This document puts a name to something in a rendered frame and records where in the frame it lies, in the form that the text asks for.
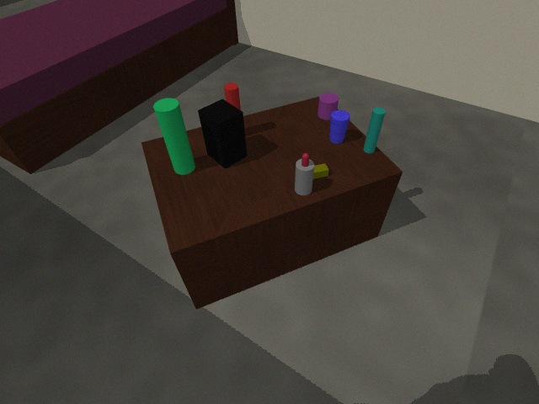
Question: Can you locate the bed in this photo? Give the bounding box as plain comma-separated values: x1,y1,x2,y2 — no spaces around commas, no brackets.
0,0,238,174

